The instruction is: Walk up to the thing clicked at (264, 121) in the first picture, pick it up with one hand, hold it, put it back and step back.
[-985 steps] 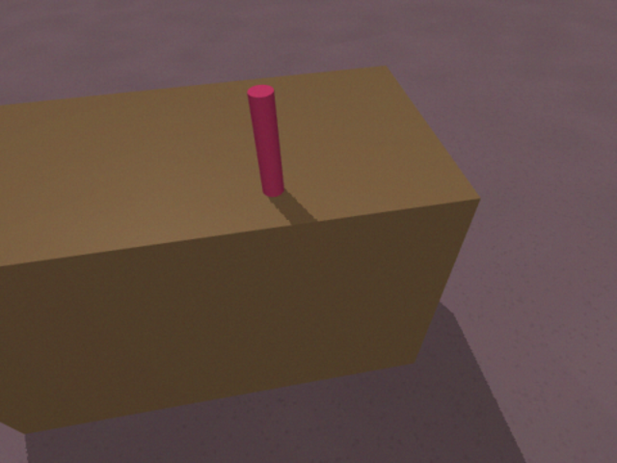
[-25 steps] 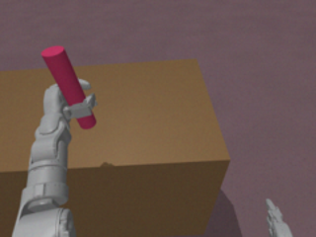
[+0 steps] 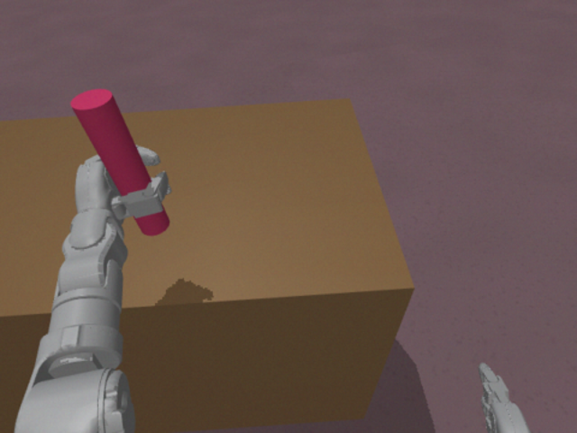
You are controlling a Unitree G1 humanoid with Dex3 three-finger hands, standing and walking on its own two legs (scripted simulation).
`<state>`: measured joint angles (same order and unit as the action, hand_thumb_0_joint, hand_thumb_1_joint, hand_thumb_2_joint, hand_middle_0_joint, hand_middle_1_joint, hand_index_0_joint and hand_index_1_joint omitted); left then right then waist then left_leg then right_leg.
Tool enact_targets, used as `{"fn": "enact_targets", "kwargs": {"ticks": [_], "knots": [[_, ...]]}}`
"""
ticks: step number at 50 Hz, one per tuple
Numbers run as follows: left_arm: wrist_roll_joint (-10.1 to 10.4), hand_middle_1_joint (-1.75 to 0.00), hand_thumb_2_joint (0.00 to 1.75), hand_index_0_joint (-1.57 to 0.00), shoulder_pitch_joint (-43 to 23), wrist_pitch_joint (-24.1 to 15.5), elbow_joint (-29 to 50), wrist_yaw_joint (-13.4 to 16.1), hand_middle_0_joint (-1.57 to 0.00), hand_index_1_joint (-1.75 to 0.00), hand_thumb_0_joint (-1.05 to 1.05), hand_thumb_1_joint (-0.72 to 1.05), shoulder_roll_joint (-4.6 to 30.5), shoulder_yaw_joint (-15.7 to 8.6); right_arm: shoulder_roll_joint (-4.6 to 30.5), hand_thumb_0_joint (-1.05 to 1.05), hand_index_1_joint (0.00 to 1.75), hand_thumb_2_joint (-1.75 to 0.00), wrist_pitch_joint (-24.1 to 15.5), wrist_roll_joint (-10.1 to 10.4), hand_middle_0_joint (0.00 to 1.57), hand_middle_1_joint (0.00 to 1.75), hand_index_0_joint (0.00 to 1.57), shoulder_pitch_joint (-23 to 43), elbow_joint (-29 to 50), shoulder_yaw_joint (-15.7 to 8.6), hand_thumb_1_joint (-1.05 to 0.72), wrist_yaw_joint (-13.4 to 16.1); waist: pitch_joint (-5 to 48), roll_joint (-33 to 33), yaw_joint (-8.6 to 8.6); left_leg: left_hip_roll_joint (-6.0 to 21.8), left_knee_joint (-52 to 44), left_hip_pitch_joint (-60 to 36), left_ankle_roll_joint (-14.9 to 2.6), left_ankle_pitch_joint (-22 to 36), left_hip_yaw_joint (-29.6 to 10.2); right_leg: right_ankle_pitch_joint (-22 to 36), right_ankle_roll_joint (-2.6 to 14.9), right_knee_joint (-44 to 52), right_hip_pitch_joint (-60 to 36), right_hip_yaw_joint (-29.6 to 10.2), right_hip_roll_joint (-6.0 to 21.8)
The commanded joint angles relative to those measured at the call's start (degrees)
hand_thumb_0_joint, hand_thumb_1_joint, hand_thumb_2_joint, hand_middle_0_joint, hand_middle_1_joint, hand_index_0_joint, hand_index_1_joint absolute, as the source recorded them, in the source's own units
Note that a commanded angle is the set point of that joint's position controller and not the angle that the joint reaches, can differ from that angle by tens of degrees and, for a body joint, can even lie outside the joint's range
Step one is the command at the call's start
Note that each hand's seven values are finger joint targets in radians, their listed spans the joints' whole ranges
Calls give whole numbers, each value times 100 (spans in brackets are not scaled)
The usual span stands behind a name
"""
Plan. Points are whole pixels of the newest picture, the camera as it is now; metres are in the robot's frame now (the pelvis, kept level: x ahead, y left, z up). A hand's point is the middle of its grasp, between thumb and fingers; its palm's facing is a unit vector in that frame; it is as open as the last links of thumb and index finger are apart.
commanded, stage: lower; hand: left
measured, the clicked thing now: (128, 172) +0.44 +0.21 +0.19
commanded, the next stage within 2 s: loosen in 1.12 s
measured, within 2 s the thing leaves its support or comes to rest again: rests again in 0.96 s
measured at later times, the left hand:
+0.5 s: hand (160, 209) +0.45 +0.19 +0.10, palm faces +0.17 -0.98 +0.00, open 5.5 cm
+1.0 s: hand (166, 223) +0.45 +0.19 +0.07, palm faces +0.16 -0.99 -0.01, open 5.5 cm
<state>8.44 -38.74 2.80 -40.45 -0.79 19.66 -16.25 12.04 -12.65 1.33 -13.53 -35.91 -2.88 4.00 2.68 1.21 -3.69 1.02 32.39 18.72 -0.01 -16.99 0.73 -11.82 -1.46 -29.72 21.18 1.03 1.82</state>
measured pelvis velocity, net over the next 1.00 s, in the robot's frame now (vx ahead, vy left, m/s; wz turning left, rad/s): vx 0.00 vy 0.00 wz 0.00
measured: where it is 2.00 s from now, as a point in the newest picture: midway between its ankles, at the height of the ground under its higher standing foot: outside the picture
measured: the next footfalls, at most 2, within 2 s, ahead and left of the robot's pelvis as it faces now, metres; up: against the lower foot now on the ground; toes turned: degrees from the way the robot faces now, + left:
none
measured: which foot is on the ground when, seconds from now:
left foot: down 0.00-1.00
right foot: down 0.00-1.00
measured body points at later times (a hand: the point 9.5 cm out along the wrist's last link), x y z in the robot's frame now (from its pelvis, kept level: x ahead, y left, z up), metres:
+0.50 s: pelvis +0.00 +0.00 -0.01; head +0.04 +0.01 +0.44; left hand +0.44 +0.24 +0.11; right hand +0.15 -0.26 -0.08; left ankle +0.00 +0.12 -0.73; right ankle +0.04 -0.14 -0.73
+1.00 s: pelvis +0.00 +0.00 -0.03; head +0.06 +0.01 +0.42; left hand +0.44 +0.25 +0.07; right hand +0.15 -0.25 -0.08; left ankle +0.00 +0.12 -0.73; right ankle +0.04 -0.14 -0.73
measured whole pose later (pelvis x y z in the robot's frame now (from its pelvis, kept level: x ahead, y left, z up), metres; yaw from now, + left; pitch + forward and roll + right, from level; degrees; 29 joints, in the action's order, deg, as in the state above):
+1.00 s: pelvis +0.00 +0.00 -0.03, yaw +0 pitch +11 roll -1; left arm 7.5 -37.8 -12.4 -50.4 -2.5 20.6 -17.0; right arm 11.8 -5.6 0.2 -18.0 -20.4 -1.5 1.9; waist 5.1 0.1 -5.6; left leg 1.7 47.4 34.7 0.1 -23.8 0.2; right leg -18.0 -1.3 -43.8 36.9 1.1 1.3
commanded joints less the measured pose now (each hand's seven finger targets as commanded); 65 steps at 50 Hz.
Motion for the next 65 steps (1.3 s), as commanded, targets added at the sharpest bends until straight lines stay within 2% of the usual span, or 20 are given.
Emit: {"fn": "enact_targets", "kwargs": {"ticks": [1, 7, 15, 16, 18, 20, 23, 30, 35, 37, 39, 41, 43, 45, 49, 53, 55, 61, 63, 65], "knots": [[76, -147, 137, -142, -3117, -697, 1263, -44, -140, -147, 0, 58, 1371, -233, 685, 0, 5, -5, -215, 5, 5, 5, 5, 447, 893, -192, 56, 44, 1965, 108, -21, -62, -398, -581, -44, 1382, -18, 1075, 168, 238, -759, 145, -165], [65, -148, 134, -144, -2720, -909, 501, -52, -142, -148, 0, 57, 1293, -258, 691, 0, 5, -5, -130, -12, 5, 5, 5, 382, 893, -164, 55, -6, 1660, -55, -25, -47, -369, -223, -75, 957, -19, 710, 157, 184, -497, 147, -196], [81, -148, 134, -142, -3325, -1469, 1086, -98, -141, -147, 0, 58, 1532, -268, 757, 0, 5, -5, -26, -43, 5, 5, 5, 553, 1244, -213, 53, 20, 2534, 246, -109, -20, 10, -361, -40, 1412, -46, 1120, 186, -145, -483, 107, -172], [54, -149, 135, -142, -3015, -1445, 459, -83, -141, -148, 0, 55, 1590, -338, 944, 0, 5, -6, 5, -54, 5, 5, 5, 633, 1361, -323, 53, 38, 2354, 110, -153, -18, 26, -220, -42, 1257, -57, 977, 189, -155, -349, 93, -172], [61, -146, 133, -141, -3389, -1623, 964, -77, -139, -146, 0, 53, 1506, -257, 614, 0, 5, -6, 39, -68, 5, 5, 5, 518, 1318, -87, 53, 11, 2432, 398, -89, -18, 82, -212, -16, 1208, -53, 902, 205, -241, -319, 106, -167], [78, -147, 133, -141, -3156, -1662, 706, -61, -140, -146, 0, 56, 1660, -372, 1002, 0, 5, -6, 70, -76, 5, 5, 5, 456, 1404, -408, 53, 49, 2459, 264, -170, -20, 150, -130, -24, 1096, -55, 838, 198, -270, -226, 92, -169], [53, -148, 133, -142, -2983, -1751, 501, -92, -140, -148, 0, 53, 1379, -228, 570, 0, 5, -6, 124, -76, 5, 5, 5, 396, 1400, -64, 53, -1, 2428, 330, -139, -36, 287, 39, -33, 1104, -36, 843, 198, -404, -87, 76, -152], [48, -147, 133, -141, -2954, -1937, 516, -182, -140, -146, 0, 58, 1614, -310, 975, 0, 5, -6, 217, -74, 5, 5, 5, 218, 1996, -380, 53, -43, 2720, 314, -199, 2, 563, 106, 1, 1367, -79, 1015, 225, -690, 32, 83, -176], [103, -147, 133, -142, -2745, -1970, 258, -196, -141, -147, 0, 55, 1313, -206, 685, 0, 5, -6, 276, -71, 5, 5, 5, -67, 2065, -120, 52, -91, 2480, 178, -162, 2, 698, 376, -15, 1414, -85, 1015, 231, -851, 140, 95, -192], [45, -145, 133, -140, -2993, -2036, 834, -158, -139, -145, 0, 55, 1701, -390, 852, 0, 5, -6, 303, -90, 5, 5, 5, -45, 2274, -286, 52, -76, 2924, 475, -182, -33, 817, 196, -19, 1589, -50, 1214, 219, -918, 63, 52, -155], [33, -145, 133, -139, -2655, -1978, 325, -190, -139, -146, 0, 53, 1271, -182, 671, 0, 5, -6, 357, -97, 5, 5, 5, -197, 2066, -161, 52, -111, 2486, 314, -171, -21, 817, 497, -13, 1457, -60, 1094, 230, -951, 216, 60, -166], [11, -143, 131, -139, -2664, -1989, 382, -148, -138, -144, 0, 52, 1543, -352, 920, 0, 5, -6, 365, -87, 5, 5, 5, -59, 2345, -360, 52, -94, 2585, 255, -163, -8, 826, 413, -9, 1383, -89, 974, 241, -967, 347, 69, -185], [12, -143, 131, -138, -2955, -2058, 752, -175, -138, -143, 0, 55, 1414, -270, 605, 0, 5, -6, 406, -120, 5, 5, 5, -344, 2244, -102, 53, -137, 2698, 405, -193, -20, 893, 458, -14, 1368, -68, 1007, 229, -1013, 311, 71, -168], [3, -144, 131, -138, -2562, -2006, 312, -171, -137, -144, 0, 52, 1432, -296, 888, 0, 5, -6, 413, -91, 5, 5, 5, -263, 2403, -364, 52, -112, 2491, 258, -205, 2, 882, 531, 0, 1335, -91, 940, 250, -1062, 432, 81, -188], [-10, -143, 131, -138, -2861, -2116, 735, -147, -138, -144, 0, 53, 1541, -339, 743, 0, 5, -6, 463, -120, 5, 5, 5, -423, 2476, -251, 52, -160, 2660, 548, -157, 12, 985, 469, 42, 1558, -106, 980, 268, -1169, 495, 103, -185], [-18, -144, 132, -139, -2561, -2099, 373, -150, -138, -145, 0, 53, 1216, -214, 716, 0, 5, -6, 470, -122, 5, 5, 5, -391, 2812, -205, 52, -173, 2488, 189, -203, -11, 961, 819, 6, 1093, -87, 758, 247, -1186, 428, 84, -190], [-26, -144, 131, -140, -2785, -2172, 622, -117, -139, -144, 0, 54, 1521, -371, 731, 0, 5, -6, 511, -121, 5, 5, 5, -474, 2702, -245, 52, -164, 2586, 477, -156, -28, 1007, 724, 15, 1013, -74, 633, 251, -1202, 568, 74, -173], [-68, -143, 131, -138, -2345, -2101, 109, -164, -137, -143, 0, 53, 1051, -163, 767, 0, 5, -6, 542, -151, 5, 5, 5, -568, 2964, -278, 53, -190, 2511, 227, -285, -4, 1123, 817, 1, 1134, -89, 777, 251, -1268, 723, 83, -191], [-101, -131, 115, -137, -2601, -2162, 473, -131, -134, -130, 0, 47, 1362, -325, 785, 0, 5, -4, 570, -149, 5, 5, 5, -498, 2922, -316, 52, -189, 2441, 327, -194, -27, 1107, 885, -2, 1011, -78, 669, 253, -1271, 794, 76, -190], [-50, -119, 99, -129, -2553, -2162, 355, -146, -126, -116, 0, 33, 1216, -299, 719, 0, 5, -4, 579, -154, 5, 5, 5, -600, 2986, -269, 52, -207, 2592, 301, -212, -25, 1116, 917, 5, 983, -82, 670, 251, -1297, 658, 84, -180]]}}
